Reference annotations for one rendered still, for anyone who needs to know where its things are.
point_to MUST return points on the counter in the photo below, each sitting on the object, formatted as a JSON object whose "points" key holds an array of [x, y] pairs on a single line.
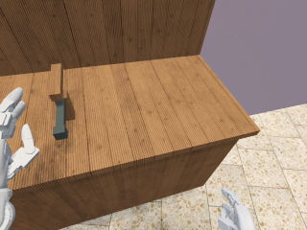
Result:
{"points": [[146, 116]]}

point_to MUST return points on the tap lever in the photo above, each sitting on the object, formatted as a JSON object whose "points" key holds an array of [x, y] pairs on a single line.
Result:
{"points": [[60, 131]]}

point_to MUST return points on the robot left hand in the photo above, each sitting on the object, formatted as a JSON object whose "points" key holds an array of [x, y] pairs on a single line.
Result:
{"points": [[10, 110]]}

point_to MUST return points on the robot right hand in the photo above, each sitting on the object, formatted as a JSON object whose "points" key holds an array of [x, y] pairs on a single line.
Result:
{"points": [[239, 217]]}

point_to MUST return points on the robot left forearm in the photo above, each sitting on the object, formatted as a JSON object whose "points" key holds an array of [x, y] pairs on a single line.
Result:
{"points": [[7, 211]]}

